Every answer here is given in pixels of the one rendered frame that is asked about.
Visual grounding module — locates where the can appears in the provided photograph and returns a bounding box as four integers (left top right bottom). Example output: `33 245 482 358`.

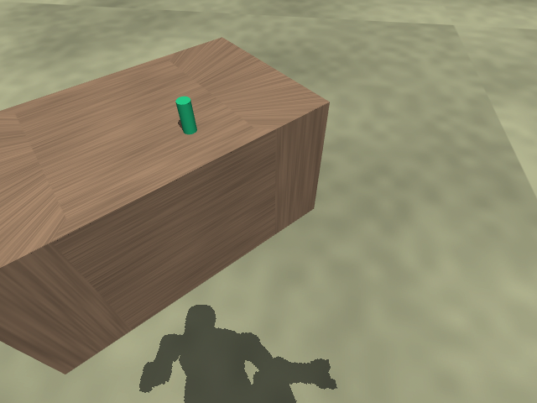
175 97 197 134

